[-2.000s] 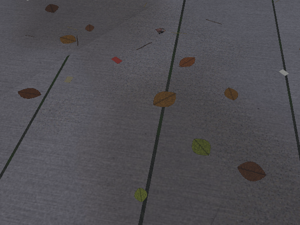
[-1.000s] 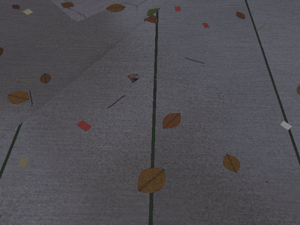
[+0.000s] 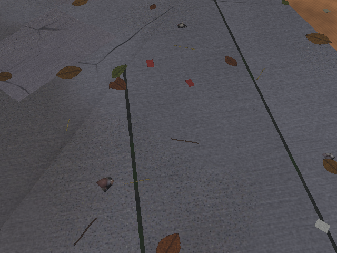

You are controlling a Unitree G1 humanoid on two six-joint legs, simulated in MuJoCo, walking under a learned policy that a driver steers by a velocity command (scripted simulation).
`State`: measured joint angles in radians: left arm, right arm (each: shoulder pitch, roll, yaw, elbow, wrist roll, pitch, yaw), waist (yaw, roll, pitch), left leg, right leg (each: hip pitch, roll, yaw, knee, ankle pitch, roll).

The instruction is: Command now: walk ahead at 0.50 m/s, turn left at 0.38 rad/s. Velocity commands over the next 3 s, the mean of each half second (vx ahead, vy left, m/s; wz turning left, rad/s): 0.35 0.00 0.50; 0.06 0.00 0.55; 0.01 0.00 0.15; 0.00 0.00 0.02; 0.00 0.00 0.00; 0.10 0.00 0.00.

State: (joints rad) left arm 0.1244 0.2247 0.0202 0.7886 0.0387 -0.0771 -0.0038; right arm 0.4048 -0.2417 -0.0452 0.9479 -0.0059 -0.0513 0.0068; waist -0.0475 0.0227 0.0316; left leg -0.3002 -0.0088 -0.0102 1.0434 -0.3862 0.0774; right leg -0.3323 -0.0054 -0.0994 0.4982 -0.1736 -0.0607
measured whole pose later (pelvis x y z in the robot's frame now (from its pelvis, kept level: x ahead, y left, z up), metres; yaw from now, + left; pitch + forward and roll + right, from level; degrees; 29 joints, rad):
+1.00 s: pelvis +0.26 +0.01 +0.00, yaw +33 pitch +1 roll +0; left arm 0.18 0.26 0.04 0.76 0.01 0.02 0.05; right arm 0.24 -0.29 -0.09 0.79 -0.01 0.05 0.00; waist -0.03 0.04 0.02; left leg -0.37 -0.19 -0.21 0.51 -0.19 0.05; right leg -0.25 0.05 0.05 0.48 -0.26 -0.03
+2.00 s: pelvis +0.24 +0.01 +0.01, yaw +36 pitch -2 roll +0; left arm 0.25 0.20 0.00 1.12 0.01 0.01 0.03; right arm 0.25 -0.20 0.02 1.13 -0.01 0.00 -0.04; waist 0.01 -0.01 0.03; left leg -0.10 -0.06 -0.06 0.37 -0.23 0.03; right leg -0.17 0.01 0.02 0.38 -0.18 -0.01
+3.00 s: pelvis +0.31 +0.02 +0.00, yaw +37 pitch +0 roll +0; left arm 0.30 0.13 -0.01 1.12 0.01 -0.03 0.06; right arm 0.29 -0.15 0.00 1.14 0.00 -0.01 -0.06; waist 0.00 0.02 0.04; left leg -0.05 -0.01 -0.06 0.43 -0.36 0.00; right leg -0.12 0.06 0.00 0.45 -0.32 -0.05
